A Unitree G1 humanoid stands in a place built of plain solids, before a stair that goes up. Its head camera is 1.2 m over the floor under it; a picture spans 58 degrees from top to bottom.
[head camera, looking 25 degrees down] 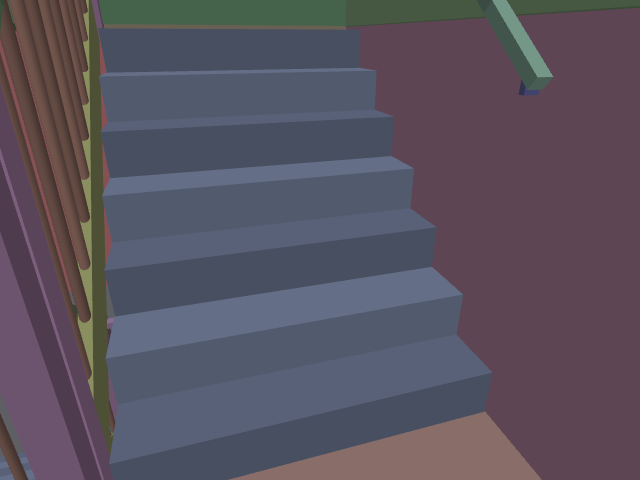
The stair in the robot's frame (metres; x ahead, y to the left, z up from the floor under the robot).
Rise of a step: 0.18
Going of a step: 0.22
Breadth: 1.20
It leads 17 degrees to the left of straight ahead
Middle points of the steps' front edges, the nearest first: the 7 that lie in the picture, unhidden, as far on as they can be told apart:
0.96 -0.01 0.18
1.17 0.05 0.35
1.38 0.12 0.53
1.59 0.18 0.71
1.80 0.24 0.89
2.01 0.31 1.06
2.22 0.37 1.24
